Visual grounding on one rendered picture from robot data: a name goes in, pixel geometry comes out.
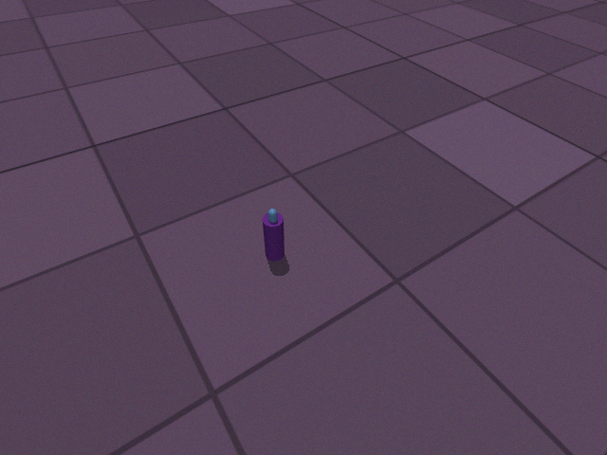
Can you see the bottle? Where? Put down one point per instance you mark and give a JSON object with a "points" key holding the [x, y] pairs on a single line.
{"points": [[273, 224]]}

